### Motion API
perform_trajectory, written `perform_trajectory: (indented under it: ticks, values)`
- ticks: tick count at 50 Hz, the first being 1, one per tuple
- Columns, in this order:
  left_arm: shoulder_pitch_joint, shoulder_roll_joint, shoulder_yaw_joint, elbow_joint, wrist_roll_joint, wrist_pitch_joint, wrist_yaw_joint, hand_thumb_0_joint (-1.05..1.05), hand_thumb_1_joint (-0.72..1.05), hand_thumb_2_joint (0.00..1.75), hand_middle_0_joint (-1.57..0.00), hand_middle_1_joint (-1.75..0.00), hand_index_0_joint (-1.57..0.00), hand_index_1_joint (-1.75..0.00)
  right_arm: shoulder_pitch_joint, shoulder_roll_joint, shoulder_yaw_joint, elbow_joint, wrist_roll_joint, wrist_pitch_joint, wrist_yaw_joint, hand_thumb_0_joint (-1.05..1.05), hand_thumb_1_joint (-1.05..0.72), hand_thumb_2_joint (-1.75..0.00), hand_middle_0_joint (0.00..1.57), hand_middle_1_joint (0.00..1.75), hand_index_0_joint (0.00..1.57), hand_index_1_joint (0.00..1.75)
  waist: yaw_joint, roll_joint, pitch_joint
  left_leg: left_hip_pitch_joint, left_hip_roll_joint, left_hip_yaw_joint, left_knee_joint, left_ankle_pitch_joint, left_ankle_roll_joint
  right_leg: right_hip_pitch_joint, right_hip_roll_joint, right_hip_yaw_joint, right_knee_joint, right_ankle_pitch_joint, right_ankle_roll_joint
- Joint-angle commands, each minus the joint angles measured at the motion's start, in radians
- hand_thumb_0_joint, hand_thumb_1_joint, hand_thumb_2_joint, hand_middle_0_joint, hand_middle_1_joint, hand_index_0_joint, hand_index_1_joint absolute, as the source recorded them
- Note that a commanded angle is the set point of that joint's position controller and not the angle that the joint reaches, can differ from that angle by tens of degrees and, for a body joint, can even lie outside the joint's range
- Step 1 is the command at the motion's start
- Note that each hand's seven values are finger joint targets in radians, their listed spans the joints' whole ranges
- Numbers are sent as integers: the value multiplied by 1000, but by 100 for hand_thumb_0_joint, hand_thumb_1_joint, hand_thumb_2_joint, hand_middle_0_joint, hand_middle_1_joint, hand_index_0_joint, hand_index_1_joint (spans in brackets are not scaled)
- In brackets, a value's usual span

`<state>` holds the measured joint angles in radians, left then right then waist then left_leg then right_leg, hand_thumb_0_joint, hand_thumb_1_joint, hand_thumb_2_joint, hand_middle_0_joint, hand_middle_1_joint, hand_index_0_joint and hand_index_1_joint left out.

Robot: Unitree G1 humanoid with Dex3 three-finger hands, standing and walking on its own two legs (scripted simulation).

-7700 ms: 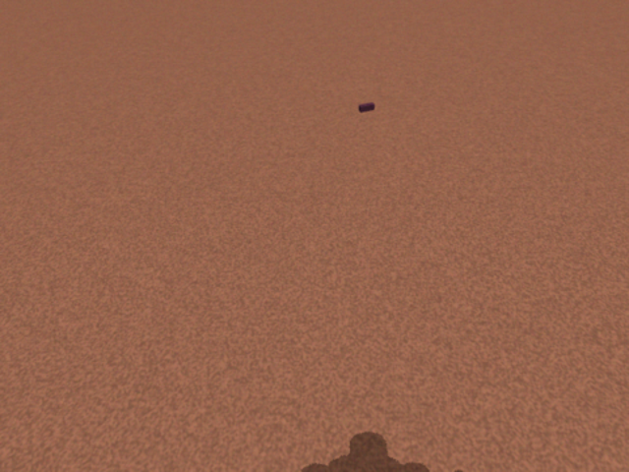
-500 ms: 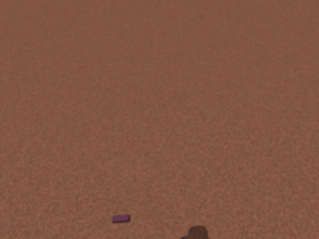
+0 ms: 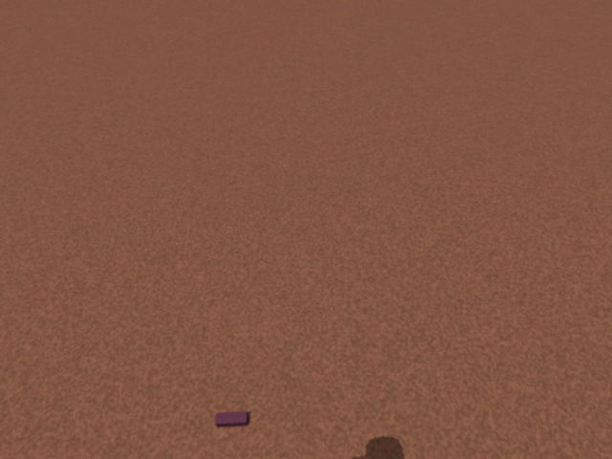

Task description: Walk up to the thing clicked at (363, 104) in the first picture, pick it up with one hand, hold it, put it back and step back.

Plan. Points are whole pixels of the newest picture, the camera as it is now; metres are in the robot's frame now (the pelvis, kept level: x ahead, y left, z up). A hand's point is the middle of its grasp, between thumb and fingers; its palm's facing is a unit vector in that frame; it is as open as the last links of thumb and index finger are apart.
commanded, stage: stand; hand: left
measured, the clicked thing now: (232, 419) +0.39 +0.28 -0.77
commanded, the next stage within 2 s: walk up in 1.96 s
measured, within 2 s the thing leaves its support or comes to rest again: neither
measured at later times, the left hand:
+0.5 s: hand out of the picture +0.08 +0.25 -0.16, palm faces -0.03 -0.94 -0.34, open 7.4 cm
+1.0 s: hand out of the picture +0.08 +0.25 -0.16, palm faces -0.03 -0.94 -0.35, open 7.4 cm
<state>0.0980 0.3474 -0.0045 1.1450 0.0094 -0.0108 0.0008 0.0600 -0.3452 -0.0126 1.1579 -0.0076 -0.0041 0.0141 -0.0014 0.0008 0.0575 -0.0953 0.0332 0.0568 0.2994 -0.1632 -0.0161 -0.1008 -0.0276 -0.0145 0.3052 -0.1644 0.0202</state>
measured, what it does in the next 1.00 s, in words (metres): stands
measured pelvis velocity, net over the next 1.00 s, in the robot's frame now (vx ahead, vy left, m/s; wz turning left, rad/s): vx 0.01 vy -0.01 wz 0.00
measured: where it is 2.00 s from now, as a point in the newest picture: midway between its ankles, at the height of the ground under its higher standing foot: outside the picture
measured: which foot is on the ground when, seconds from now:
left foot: down 0.00-1.00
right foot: down 0.00-1.00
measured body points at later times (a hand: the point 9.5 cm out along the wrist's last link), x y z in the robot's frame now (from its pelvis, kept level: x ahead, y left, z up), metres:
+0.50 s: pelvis +0.00 -0.01 +0.00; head +0.01 -0.01 +0.45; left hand +0.08 +0.29 -0.13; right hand +0.08 -0.31 -0.14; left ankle +0.00 +0.13 -0.75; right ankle +0.00 -0.13 -0.75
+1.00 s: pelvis +0.01 -0.01 +0.00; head +0.01 -0.01 +0.45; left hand +0.08 +0.30 -0.13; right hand +0.08 -0.31 -0.14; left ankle +0.00 +0.13 -0.75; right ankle +0.00 -0.13 -0.75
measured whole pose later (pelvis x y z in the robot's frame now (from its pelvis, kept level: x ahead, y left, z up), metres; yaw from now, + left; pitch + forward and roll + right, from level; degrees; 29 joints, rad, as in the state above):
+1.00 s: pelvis +0.01 -0.01 +0.00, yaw +0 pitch -2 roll +0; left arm 0.10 0.35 -0.01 1.13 0.01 -0.01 0.00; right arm 0.10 -0.35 0.00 1.15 -0.01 -0.01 0.01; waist 0.00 0.00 0.05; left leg -0.09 0.04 0.05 0.30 -0.17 -0.03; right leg -0.10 -0.02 -0.02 0.31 -0.18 0.01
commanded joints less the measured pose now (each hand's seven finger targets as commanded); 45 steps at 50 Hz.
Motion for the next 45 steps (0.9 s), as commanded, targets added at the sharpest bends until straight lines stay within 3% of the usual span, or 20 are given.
perform_trajectory:
  ticks: [1, 6, 12, 45]
  values:
    - [-50, 215, 43, -63, -3, -20, 9, 0, 90, 90, -20, -30, -20, -30, -47, -205, -37, -57, -1, -22, -15, 0, -90, -90, 20, 30, 20, 30, -9, -10, -86, 28, 112, -102, -40, 107, 18, -14, -108, 88, -53, 117, -27]
    - [-41, 217, 42, -60, -2, -20, 8, 0, 90, 90, -20, -30, -20, -30, -35, -207, -34, -55, -2, -19, -14, 0, -90, -90, 20, 30, 20, 30, -6, -12, -69, 2, 105, -103, -43, 29, 22, -26, -110, 98, -72, 36, -27]
    - [-45, 219, 40, -68, -3, -20, 7, 0, 90, 90, -20, -30, -20, -30, -22, -213, -35, -56, -3, -25, -16, 0, -90, -90, 20, 30, 20, 30, -7, 2, -99, 23, 116, -105, -33, 124, 18, -8, -112, 92, -44, 127, -34]
    - [-30, 218, 36, -70, -4, -20, 6, 0, 90, 90, -20, -30, -20, -30, -5, -216, -27, -63, -1, -25, -18, 0, -90, -90, 20, 30, 20, 30, 1, 3, -81, 25, 117, -100, -38, 113, 19, -12, -110, 96, -50, 129, -36]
